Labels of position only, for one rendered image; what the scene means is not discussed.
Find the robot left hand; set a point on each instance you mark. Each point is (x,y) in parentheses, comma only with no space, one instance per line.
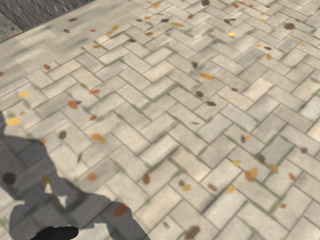
(58,233)

